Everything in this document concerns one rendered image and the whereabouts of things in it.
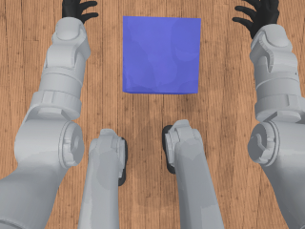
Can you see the robot left hand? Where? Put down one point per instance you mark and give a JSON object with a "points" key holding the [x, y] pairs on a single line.
{"points": [[73, 8]]}

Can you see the left robot shin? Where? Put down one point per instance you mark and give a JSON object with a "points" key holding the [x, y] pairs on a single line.
{"points": [[105, 131]]}

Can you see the robot right upper arm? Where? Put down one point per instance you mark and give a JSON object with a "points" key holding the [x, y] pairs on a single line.
{"points": [[279, 148]]}

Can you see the robot left upper arm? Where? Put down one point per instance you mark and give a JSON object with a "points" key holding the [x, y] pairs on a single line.
{"points": [[45, 149]]}

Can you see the carton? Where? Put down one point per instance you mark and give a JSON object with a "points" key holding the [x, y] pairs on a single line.
{"points": [[160, 55]]}

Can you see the left robot forearm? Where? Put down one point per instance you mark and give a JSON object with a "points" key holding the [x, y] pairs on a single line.
{"points": [[58, 96]]}

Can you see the right robot forearm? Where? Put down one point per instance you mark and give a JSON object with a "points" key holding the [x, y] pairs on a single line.
{"points": [[276, 79]]}

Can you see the left robot foot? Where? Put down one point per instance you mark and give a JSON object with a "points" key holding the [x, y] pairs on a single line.
{"points": [[122, 179]]}

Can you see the robot right hand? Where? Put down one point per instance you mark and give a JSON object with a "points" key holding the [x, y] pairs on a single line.
{"points": [[266, 14]]}

